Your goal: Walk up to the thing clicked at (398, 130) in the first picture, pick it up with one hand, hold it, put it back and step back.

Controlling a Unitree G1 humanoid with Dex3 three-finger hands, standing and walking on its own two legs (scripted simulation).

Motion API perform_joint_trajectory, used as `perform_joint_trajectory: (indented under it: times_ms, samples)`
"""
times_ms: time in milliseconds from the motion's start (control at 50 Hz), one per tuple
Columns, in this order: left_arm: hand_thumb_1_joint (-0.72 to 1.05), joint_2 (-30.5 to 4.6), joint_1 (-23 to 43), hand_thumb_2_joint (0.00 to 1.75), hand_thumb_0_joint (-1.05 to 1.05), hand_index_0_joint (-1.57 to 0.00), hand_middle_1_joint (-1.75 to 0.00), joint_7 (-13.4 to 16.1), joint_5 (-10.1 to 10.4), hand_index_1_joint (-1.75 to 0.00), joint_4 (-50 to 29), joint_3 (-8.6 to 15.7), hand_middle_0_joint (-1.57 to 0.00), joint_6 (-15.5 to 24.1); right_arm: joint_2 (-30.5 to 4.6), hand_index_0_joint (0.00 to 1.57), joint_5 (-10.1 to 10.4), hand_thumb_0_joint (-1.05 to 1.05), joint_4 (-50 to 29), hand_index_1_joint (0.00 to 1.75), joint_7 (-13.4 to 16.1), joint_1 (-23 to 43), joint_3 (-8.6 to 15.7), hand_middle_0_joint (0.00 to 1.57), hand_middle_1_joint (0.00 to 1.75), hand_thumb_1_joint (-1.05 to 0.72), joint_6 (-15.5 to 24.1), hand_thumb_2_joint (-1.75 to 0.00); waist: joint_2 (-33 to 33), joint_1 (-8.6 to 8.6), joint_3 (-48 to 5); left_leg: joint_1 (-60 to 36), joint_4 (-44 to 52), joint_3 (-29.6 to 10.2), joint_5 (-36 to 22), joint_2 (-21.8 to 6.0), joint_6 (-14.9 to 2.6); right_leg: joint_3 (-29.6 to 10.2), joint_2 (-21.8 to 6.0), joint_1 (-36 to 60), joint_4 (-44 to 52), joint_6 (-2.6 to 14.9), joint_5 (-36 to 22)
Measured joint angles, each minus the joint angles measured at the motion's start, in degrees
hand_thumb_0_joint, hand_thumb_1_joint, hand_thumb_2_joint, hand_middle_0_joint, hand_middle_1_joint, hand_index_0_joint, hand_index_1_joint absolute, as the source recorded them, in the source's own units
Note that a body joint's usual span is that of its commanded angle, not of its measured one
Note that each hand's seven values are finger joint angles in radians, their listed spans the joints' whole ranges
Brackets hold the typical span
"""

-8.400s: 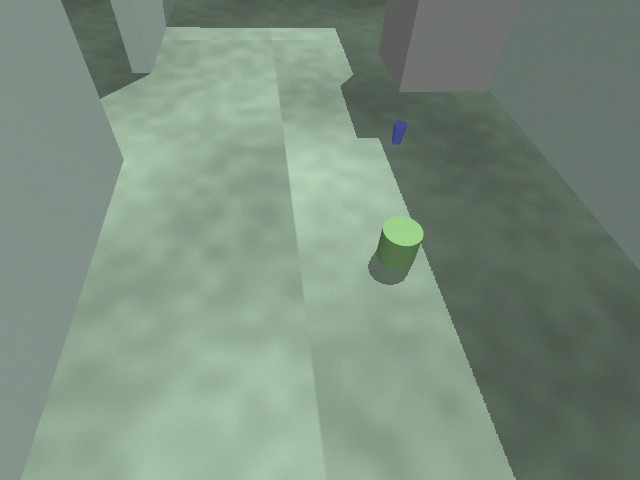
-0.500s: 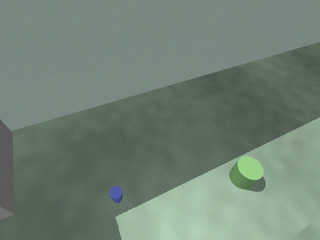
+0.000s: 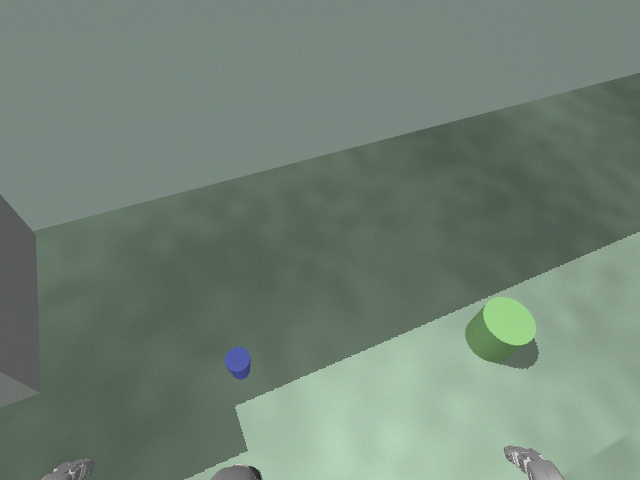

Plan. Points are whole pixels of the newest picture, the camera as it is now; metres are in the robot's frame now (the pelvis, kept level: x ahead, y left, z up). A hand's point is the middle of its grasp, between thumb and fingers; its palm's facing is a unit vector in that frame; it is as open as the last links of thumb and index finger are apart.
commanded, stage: walk up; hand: left
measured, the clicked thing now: (239, 365) +0.48 +0.18 -0.71
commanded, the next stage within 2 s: none
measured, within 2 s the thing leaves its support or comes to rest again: neither
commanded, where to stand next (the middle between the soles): +0.09 -0.04 m, yaw -2 degrees
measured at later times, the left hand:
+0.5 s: hand out of the picture +0.07 +0.28 -0.15, palm faces -0.08 -0.93 -0.35, open 7.3 cm
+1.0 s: hand out of the picture +0.13 +0.25 -0.15, palm faces -0.02 -0.95 -0.32, open 7.3 cm
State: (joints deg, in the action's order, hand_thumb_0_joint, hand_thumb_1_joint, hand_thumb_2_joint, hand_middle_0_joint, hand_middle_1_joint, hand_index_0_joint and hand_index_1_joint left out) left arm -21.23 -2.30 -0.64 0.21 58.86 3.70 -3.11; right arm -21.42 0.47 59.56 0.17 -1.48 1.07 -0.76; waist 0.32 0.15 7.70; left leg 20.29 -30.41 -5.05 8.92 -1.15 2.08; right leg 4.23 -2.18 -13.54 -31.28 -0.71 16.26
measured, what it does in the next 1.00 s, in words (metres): steps on the spot: left foot, then right foot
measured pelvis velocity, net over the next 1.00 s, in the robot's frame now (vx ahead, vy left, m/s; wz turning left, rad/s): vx -0.01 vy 0.00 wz -0.02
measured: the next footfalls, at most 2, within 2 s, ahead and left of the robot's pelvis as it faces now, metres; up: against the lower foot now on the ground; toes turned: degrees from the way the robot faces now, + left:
left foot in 0.24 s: +0.01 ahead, +0.12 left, +0.00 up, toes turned -2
right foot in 0.58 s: +0.10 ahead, -0.13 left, +0.00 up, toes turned -1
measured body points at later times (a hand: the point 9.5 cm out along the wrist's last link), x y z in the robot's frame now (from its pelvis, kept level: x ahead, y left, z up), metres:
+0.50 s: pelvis +0.00 +0.01 +0.01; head +0.03 +0.03 +0.45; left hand +0.07 +0.33 -0.13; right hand -0.03 -0.30 -0.11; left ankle -0.02 +0.11 -0.73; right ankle +0.05 -0.14 -0.70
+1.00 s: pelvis -0.01 +0.00 +0.00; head +0.02 +0.01 +0.45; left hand +0.13 +0.29 -0.13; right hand +0.09 -0.31 -0.12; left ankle -0.01 +0.13 -0.73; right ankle +0.06 -0.13 -0.73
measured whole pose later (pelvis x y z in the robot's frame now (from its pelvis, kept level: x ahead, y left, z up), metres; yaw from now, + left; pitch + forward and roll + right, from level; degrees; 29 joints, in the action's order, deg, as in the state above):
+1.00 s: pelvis -0.01 +0.00 +0.00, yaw -1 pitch -3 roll +0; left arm -20.8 -1.9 -0.8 -0.2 57.4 1.7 -0.9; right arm -20.0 -0.1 58.3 -0.2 -4.9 0.7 0.4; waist -1.9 0.1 6.0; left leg 11.6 -32.3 -1.0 18.3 -0.1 0.7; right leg -1.1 -0.9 -18.7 -31.1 -0.4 10.0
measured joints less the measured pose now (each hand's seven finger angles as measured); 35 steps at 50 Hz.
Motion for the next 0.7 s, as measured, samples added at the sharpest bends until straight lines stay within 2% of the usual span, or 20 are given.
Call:
perform_joint_trajectory:
  times_ms: [80,100,120,140,180,200,240,260,300,340,380,460,520,580,620,660,700]
  samples:
    - [0.91,-0.79,0.1,0.89,0.0,-0.21,-0.3,-0.16,-0.51,-0.3,-2.61,0.58,-0.2,-1.13,-1.27,0.2,-0.33,0.01,-2.22,0.3,0.37,-0.19,0.86,0.2,0.3,-0.9,-1.04,-0.9,0.41,0.01,1.0,4.12,-5.23,-0.59,1.26,0.04,-0.49,0.34,0.11,-4.15,-5.76,0.66,1.73]
    - [0.91,-0.81,0.02,0.89,0.0,-0.21,-0.3,-0.24,-0.74,-0.3,-3.08,0.66,-0.2,-1.33,-1.6,0.2,-0.44,0.01,-2.65,0.3,0.46,-0.45,1.12,0.2,0.3,-0.9,-1.24,-0.9,0.52,-0.04,1.19,5.31,-7.6,-0.83,3.17,0.35,-1.43,0.48,0.0,-4.88,-7.06,0.69,2.15]
    - [0.91,-0.85,-0.08,0.89,0.0,-0.21,-0.3,-0.31,-1.08,-0.3,-3.46,0.71,-0.2,-1.49,-1.79,0.2,-0.61,0.01,-3.04,0.3,0.5,-0.81,1.37,0.2,0.3,-0.9,-1.45,-0.9,0.16,0.01,1.41,6.33,-11.3,-0.22,7.56,1.0,-2.11,0.3,-0.45,-5.55,-8.45,0.7,2.62]
    - [0.91,-0.85,-0.16,0.89,0.0,-0.21,-0.3,-0.32,-1.45,-0.3,-3.77,0.75,-0.2,-1.63,-1.86,0.2,-0.78,0.01,-3.52,0.3,0.47,-1.4,1.6,0.2,0.3,-0.9,-1.64,-0.9,-0.51,0.04,1.53,7.07,-15.66,0.82,12.03,1.93,-2.52,-0.03,-1.16,-6.17,-9.64,0.67,3.01]
    - [0.91,-0.51,-0.33,0.89,0.0,-0.21,-0.3,-0.05,-2.09,-0.3,-4.12,0.69,-0.2,-1.45,-2.11,0.2,-0.87,0.01,-4.44,0.3,-0.03,-3.09,2.06,0.2,0.3,-0.9,-1.74,-0.9,-1.32,-0.14,1.4,6.98,-22.28,2.76,16.96,3.08,-3.23,-0.38,-2.22,-7.06,-10.82,0.59,3.24]
    - [0.91,-0.35,-0.54,0.89,0.0,-0.21,-0.3,0.09,-2.42,-0.3,-4.19,0.55,-0.2,-1.08,-2.19,0.2,-0.91,0.01,-4.66,0.3,-0.4,-4.07,2.29,0.2,0.3,-0.9,-1.61,-0.9,-1.5,-0.31,1.06,5.69,-22.49,3.83,17.52,2.99,-3.46,-0.45,-2.5,-7.48,-11.1,0.4,3.24]
    - [0.91,-0.27,-1.43,0.89,0.0,-0.21,-0.3,0.12,-3.0,-0.3,-4.19,0.19,-0.2,-0.3,-2.11,0.2,-1.33,0.01,-4.69,0.3,-1.05,-6.79,2.61,0.2,0.3,-0.9,-0.68,-0.9,-1.76,-0.99,-0.57,0.18,-14.26,5.17,16.77,2.53,-3.77,-0.24,-3.02,-8.7,-12.71,0.32,4.67]
    - [0.91,-0.53,-1.78,0.89,0.0,-0.21,-0.3,0.1,-3.08,-0.3,-4.2,0.08,-0.2,-0.11,-1.5,0.2,-2.02,0.01,-4.48,0.3,-1.09,-8.18,2.85,0.2,0.3,-0.9,-0.03,-0.9,-2.94,-1.36,-0.95,-0.94,-12.16,5.68,14.34,3.44,-4.1,-1.14,-3.71,-9.54,-15.14,0.87,8.26]
    - [0.91,-0.52,-3.18,0.89,0.0,-0.21,-0.3,0.2,-3.01,-0.3,-4.22,0.04,-0.2,0.34,-0.4,0.2,-3.06,0.01,-4.23,0.3,-1.54,-11.04,2.58,0.2,0.3,-0.9,0.7,-0.9,-4.2,-1.7,-1.61,-1.75,-11.47,6.57,13.3,4.21,-4.9,-5.83,-1.28,-11.71,-21.56,1.62,13.35]
    - [0.91,-0.51,-4.55,0.89,0.0,-0.21,-0.3,-0.05,-2.74,-0.3,-3.65,-0.2,-0.2,1.14,0.41,0.2,-3.08,0.01,-3.61,0.3,-1.77,-13.68,2.21,0.2,0.3,-0.9,1.35,-0.9,-4.14,-2.63,-2.02,-3.68,-8.27,6.21,11.94,4.13,-5.56,-8.63,1.56,-13.31,-25.87,1.9,12.46]
    - [0.91,-0.81,-6.11,0.89,0.0,-0.21,-0.3,-0.62,-2.3,-0.3,-3.34,-0.23,-0.2,1.96,0.98,0.2,-3.0,0.01,-3.11,0.3,-1.59,-16.11,1.87,0.2,0.3,-0.9,2.03,-0.9,-4.03,-3.1,-2.31,-6.18,-3.97,5.98,9.96,3.76,-5.32,-9.51,2.65,-14.28,-26.98,1.86,9.21]
    - [0.91,-1.61,-9.41,0.89,0.0,-0.21,-0.3,-1.27,-1.89,-0.3,-3.07,-0.02,-0.2,2.66,1.0,0.2,-2.87,0.01,-3.0,0.3,-1.4,-19.24,1.74,0.21,0.3,-0.9,2.77,-0.9,-3.01,-3.45,-2.84,-10.25,2.0,6.08,7.96,2.28,-4.44,-9.01,2.5,-13.08,-20.14,0.87,5.36]
    - [0.91,-2.0,-10.05,0.89,0.0,-0.21,-0.3,-0.69,-1.22,-0.3,-2.8,-0.13,-0.2,3.05,0.51,0.2,-2.68,0.01,-3.62,0.3,-1.1,-19.22,1.66,0.21,0.3,-0.9,2.21,-0.9,-2.1,-3.27,-2.03,-11.15,1.61,6.57,8.92,1.4,-3.65,-7.29,1.56,-9.74,-10.95,0.8,3.33]
    - [0.91,-1.97,-9.57,0.89,0.0,-0.21,-0.3,0.57,-0.78,-0.3,-2.87,-0.25,-0.2,3.88,-0.05,0.2,-1.45,0.01,-4.48,0.3,-0.69,-17.8,1.67,0.21,0.3,-0.9,0.71,-0.9,-1.09,-2.69,-1.08,-9.76,-3.76,7.01,12.44,0.83,-2.8,-5.2,1.5,-4.57,-0.67,1.46,-5.21]
    - [0.91,-0.79,-8.08,0.89,0.0,-0.21,-0.3,1.2,-0.79,-0.3,-2.72,-0.45,-0.2,4.15,-0.49,0.2,-0.4,0.01,-4.48,0.3,-0.14,-15.35,1.61,0.2,0.3,-0.9,-0.26,-0.9,1.26,-2.5,0.12,-8.08,-8.27,5.33,14.42,-0.15,-2.78,-4.39,2.8,-4.32,-1.34,0.98,-4.63]
    - [0.91,0.01,-6.61,0.89,0.0,-0.21,-0.3,1.19,-0.79,-0.3,-3.22,-1.34,-0.2,4.06,-0.31,0.2,-0.1,0.01,-4.64,0.3,0.26,-12.97,1.38,0.2,0.3,-0.9,-0.9,-0.9,1.75,-2.12,0.33,-6.35,-11.99,3.79,19.65,1.01,-3.09,-4.49,2.56,-4.99,-2.59,1.11,-3.62]
    - [0.91,0.78,-4.97,0.89,0.0,-0.21,-0.3,1.14,-0.9,-0.3,-3.93,-2.09,-0.2,3.96,-0.19,0.2,0.13,0.01,-4.75,0.3,0.2,-10.76,1.09,0.2,0.3,-0.9,-1.01,-0.9,1.8,-1.74,0.22,-5.17,-13.9,3.02,21.42,1.78,-3.26,-4.65,1.97,-5.54,-2.95,1.01,-3.48]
